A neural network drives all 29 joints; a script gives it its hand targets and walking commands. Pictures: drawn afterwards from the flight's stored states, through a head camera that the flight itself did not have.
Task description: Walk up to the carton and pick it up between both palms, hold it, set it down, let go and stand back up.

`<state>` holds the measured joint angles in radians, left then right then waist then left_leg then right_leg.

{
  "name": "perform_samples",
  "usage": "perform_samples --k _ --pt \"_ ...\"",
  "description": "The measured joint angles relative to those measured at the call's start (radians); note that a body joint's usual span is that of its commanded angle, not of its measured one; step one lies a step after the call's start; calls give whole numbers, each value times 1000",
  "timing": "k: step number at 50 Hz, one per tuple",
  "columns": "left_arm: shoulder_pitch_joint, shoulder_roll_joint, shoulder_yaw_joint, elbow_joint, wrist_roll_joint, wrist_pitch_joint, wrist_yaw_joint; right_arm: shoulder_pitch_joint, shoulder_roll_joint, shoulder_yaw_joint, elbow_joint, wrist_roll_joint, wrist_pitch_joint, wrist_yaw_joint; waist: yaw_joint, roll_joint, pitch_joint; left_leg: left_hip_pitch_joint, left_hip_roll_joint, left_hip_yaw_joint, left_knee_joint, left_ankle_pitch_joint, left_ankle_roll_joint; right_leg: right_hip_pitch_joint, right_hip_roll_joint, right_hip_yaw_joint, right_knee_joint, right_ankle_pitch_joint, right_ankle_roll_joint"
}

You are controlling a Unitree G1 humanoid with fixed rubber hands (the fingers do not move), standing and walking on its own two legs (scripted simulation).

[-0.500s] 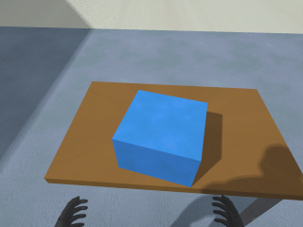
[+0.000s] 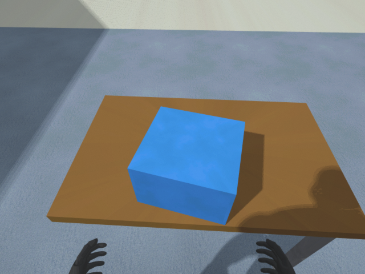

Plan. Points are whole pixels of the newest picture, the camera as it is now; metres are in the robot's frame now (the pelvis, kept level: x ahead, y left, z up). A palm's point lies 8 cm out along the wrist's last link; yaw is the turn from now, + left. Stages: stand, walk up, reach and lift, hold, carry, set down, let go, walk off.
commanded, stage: set down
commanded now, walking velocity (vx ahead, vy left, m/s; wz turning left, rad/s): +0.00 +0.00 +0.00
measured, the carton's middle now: (190, 162) +0.45 -0.01 -0.05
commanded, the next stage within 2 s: let go in 0.32 s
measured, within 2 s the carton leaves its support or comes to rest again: neither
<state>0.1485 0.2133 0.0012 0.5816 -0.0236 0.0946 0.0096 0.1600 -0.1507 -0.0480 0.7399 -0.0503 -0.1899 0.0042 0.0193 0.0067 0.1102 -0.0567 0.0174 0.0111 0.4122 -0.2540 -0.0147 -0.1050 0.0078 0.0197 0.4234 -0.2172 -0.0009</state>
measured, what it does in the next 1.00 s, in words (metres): stands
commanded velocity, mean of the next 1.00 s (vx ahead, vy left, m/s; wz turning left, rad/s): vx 0.00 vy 0.00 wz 0.00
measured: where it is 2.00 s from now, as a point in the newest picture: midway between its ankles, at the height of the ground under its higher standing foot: outside the picture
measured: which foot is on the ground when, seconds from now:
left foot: down 0.00-1.00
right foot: down 0.00-1.00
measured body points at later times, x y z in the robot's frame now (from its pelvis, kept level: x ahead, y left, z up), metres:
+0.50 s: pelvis +0.00 +0.01 +0.00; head +0.00 +0.01 +0.45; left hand +0.17 +0.24 -0.08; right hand +0.17 -0.21 -0.09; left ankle -0.01 +0.13 -0.74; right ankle +0.01 -0.12 -0.74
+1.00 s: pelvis +0.00 +0.01 +0.00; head +0.00 +0.01 +0.45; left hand +0.13 +0.24 -0.11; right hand +0.11 -0.22 -0.13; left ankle -0.01 +0.13 -0.74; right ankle +0.01 -0.12 -0.74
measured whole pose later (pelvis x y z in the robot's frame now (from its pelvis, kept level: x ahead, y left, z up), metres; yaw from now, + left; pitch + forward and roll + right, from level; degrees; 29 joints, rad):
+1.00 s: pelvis +0.00 +0.01 +0.00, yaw +0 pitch -2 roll -1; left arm 0.24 0.17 0.01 0.66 0.04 0.01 -0.01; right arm 0.21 -0.18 -0.05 0.82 -0.03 0.01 0.04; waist 0.01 0.02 0.01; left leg -0.18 0.02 0.02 0.50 -0.29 0.00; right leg -0.21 0.00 0.02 0.46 -0.23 0.01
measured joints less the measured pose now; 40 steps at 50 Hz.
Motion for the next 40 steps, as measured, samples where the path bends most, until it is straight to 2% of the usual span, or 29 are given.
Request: perform_samples --k 17,40 --pt "23 -4 1 -52 -2 25 -2 9 8 12 -5 22 -19 19 11 -2 -11 12 6 15 6 -14 4 13 5 11 -7 -2 3" --pt "46 -17 -11 -72 4 52 27 41 4 -29 -18 4 5 45 5 -2 -10 -22 1 24 34 -18 13 -20 -1 16 12 1 12"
